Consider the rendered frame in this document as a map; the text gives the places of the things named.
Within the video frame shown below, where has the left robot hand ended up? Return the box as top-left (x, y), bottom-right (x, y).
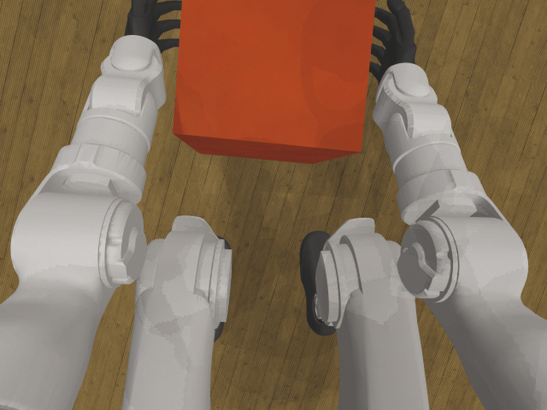
top-left (125, 0), bottom-right (182, 53)

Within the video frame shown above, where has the robot thigh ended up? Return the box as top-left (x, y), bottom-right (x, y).
top-left (316, 233), bottom-right (429, 410)
top-left (121, 231), bottom-right (232, 410)

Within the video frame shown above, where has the robot left forearm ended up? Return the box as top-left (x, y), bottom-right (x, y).
top-left (10, 35), bottom-right (167, 271)

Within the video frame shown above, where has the left robot upper arm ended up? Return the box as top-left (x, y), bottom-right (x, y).
top-left (0, 192), bottom-right (147, 410)

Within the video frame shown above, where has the right robot upper arm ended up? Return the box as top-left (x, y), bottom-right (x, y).
top-left (397, 216), bottom-right (547, 410)

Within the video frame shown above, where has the right robot hand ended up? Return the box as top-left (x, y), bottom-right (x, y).
top-left (369, 0), bottom-right (416, 84)

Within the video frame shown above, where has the robot left thigh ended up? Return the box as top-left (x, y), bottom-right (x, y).
top-left (121, 231), bottom-right (232, 410)

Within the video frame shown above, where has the carton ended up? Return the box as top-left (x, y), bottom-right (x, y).
top-left (173, 0), bottom-right (376, 164)

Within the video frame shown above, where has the robot right forearm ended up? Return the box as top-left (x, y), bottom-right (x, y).
top-left (373, 62), bottom-right (528, 277)

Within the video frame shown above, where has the robot right thigh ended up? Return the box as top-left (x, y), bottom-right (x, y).
top-left (316, 233), bottom-right (429, 410)

